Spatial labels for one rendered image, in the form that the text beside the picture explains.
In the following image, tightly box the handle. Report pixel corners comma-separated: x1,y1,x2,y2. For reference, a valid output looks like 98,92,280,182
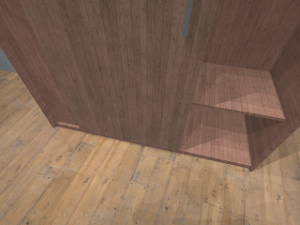
182,0,193,37

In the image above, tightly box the wardrobe door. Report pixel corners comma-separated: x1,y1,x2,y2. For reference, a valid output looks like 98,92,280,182
19,0,219,152
0,0,78,126

